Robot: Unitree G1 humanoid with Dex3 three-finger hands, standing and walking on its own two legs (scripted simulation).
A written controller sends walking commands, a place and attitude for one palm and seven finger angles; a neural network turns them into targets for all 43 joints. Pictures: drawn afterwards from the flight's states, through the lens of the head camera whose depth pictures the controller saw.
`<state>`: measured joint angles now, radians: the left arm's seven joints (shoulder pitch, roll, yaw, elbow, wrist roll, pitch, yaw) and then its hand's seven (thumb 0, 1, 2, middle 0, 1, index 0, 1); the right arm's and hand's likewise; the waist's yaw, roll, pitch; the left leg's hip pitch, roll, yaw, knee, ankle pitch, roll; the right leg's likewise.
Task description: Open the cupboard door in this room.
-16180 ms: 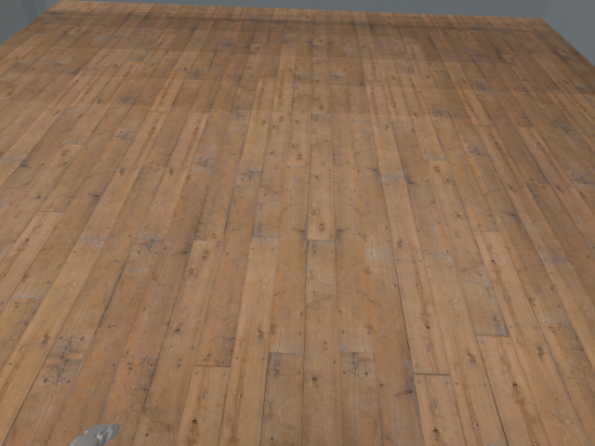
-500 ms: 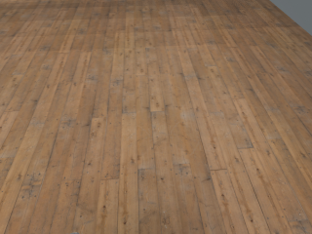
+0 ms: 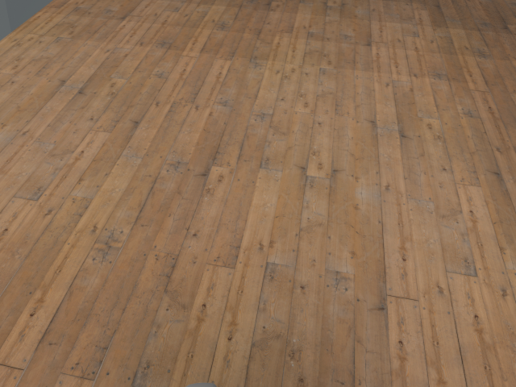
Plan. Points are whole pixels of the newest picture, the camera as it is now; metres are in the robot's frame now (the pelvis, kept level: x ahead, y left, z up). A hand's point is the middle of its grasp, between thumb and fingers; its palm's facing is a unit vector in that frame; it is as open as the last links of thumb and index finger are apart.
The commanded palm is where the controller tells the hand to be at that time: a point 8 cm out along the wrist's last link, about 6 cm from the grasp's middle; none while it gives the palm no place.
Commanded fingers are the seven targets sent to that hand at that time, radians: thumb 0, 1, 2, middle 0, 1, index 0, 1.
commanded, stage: stand and wait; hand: left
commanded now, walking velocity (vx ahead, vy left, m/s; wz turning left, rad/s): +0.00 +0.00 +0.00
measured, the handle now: out of the picture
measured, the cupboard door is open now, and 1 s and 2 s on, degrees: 0 0 0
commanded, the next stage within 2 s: turn or walk to find it in 0.02 s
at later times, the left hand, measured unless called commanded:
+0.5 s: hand out of the picture +0.06 +0.20 -0.14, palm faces +0.20 -0.94 -0.29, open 7.4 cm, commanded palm none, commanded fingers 0.00 0.90 0.90 -0.20 -0.30 -0.20 -0.30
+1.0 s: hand out of the picture -0.14 +0.20 -0.18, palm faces +0.50 -0.83 -0.25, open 7.4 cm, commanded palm none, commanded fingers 0.00 0.90 0.90 -0.20 -0.30 -0.20 -0.30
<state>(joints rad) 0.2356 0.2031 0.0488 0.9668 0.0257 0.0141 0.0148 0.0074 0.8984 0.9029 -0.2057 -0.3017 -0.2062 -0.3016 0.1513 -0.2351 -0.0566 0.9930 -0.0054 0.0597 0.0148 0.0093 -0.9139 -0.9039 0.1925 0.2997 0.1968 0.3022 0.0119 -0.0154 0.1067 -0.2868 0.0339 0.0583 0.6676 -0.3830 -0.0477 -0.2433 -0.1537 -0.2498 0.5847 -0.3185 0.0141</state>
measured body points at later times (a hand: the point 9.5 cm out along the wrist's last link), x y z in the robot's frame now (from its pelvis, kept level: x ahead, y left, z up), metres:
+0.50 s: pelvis -0.02 -0.02 +0.00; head +0.02 -0.04 +0.44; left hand +0.05 +0.25 -0.12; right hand +0.07 -0.25 -0.17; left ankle -0.02 +0.12 -0.73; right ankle +0.01 -0.12 -0.73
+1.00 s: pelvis -0.06 +0.00 -0.01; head -0.03 +0.03 +0.44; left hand -0.16 +0.24 -0.16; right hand +0.15 -0.19 -0.14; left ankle -0.11 +0.09 -0.73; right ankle +0.00 -0.12 -0.72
